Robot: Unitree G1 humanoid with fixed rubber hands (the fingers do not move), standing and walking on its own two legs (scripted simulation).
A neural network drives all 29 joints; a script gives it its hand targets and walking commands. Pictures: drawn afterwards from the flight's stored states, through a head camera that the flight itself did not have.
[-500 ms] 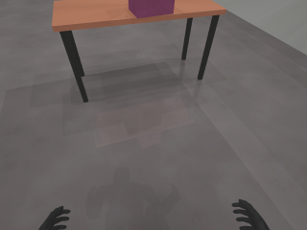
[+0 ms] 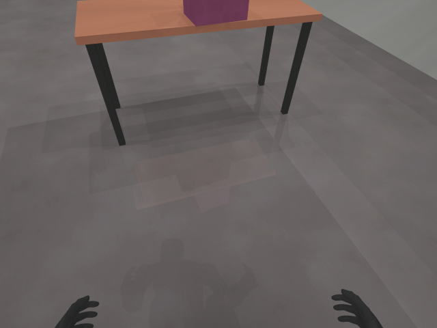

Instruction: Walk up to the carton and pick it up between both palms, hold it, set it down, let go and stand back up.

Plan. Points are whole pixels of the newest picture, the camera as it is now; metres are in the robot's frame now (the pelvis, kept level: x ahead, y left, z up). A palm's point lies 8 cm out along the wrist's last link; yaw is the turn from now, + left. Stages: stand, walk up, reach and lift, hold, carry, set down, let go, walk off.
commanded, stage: walk up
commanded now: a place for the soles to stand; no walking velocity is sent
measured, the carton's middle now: out of the picture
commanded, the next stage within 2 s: none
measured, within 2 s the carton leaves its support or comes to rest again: neither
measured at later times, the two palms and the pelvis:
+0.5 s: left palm out of the picture +0.17 +0.37 -0.12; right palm out of the picture +0.13 -0.23 -0.06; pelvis +0.09 +0.07 -0.01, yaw +4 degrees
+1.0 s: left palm (90, 210) +0.42 +0.31 -0.10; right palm (341, 238) +0.33 -0.30 -0.10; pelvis +0.31 +0.01 -0.02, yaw +3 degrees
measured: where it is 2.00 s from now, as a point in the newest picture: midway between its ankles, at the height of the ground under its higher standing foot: (200, 223)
